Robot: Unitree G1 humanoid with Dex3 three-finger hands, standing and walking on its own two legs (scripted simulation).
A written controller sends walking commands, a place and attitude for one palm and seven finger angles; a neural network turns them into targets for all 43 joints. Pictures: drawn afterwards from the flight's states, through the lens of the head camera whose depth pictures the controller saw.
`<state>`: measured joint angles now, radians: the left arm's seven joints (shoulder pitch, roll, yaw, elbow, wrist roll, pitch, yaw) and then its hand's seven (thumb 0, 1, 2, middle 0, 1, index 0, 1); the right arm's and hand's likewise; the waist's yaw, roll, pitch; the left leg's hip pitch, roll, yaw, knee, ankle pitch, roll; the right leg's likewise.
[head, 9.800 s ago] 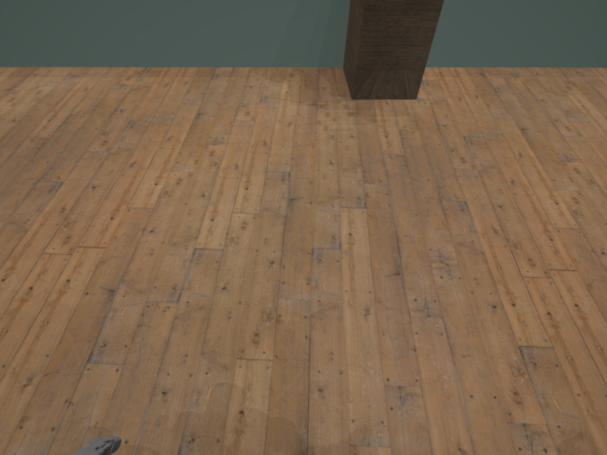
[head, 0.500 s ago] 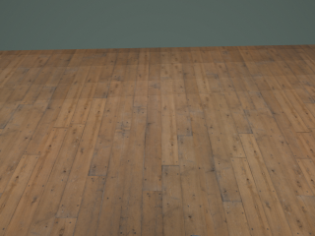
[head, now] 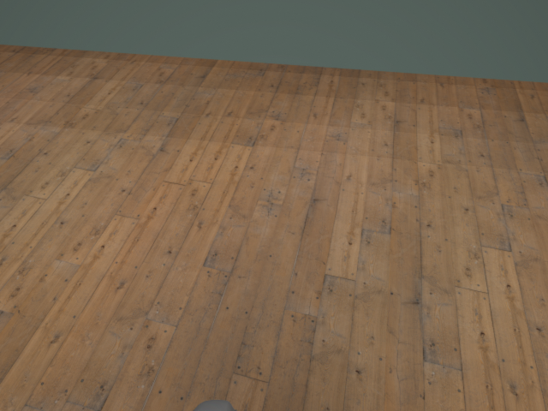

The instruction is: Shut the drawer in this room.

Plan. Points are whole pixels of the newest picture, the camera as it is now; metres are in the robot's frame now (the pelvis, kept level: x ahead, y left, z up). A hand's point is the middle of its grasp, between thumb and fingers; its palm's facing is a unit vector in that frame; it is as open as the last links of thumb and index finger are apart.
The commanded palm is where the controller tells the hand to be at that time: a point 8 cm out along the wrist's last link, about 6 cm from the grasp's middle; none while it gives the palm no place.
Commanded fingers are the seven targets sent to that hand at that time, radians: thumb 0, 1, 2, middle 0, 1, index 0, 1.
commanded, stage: turn or walk to find it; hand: left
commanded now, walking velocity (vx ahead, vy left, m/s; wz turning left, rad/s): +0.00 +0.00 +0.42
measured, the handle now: out of the picture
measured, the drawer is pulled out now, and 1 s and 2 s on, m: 0.24 0.24 0.24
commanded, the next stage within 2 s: none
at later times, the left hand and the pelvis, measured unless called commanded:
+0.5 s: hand out of the picture +0.05 +0.22 -0.16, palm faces +0.21 -0.94 -0.27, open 7.4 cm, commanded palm none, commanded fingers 0.00 0.90 0.90 -0.20 -0.30 -0.20 -0.30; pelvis -0.02 +0.00 -0.01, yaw +11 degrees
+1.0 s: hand out of the picture -0.12 +0.21 -0.19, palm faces +0.47 -0.85 -0.23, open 7.4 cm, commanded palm none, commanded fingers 0.00 0.90 0.90 -0.20 -0.30 -0.20 -0.30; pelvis -0.05 +0.01 -0.01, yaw +25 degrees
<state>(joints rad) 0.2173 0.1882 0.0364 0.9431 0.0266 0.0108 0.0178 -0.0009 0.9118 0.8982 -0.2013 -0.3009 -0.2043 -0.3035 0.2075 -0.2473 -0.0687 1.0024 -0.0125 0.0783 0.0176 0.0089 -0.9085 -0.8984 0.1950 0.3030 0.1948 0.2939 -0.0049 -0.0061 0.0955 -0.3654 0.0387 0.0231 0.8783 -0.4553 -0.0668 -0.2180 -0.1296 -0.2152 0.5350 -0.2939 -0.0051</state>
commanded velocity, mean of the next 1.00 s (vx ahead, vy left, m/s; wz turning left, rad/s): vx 0.00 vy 0.00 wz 0.42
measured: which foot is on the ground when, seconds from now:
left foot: up 0.00-0.06, down 0.08-0.50, up 0.52-0.96, down 0.98-1.00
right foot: down 0.00-0.08, up 0.10-0.48, down 0.50-0.98, up 1.00-1.00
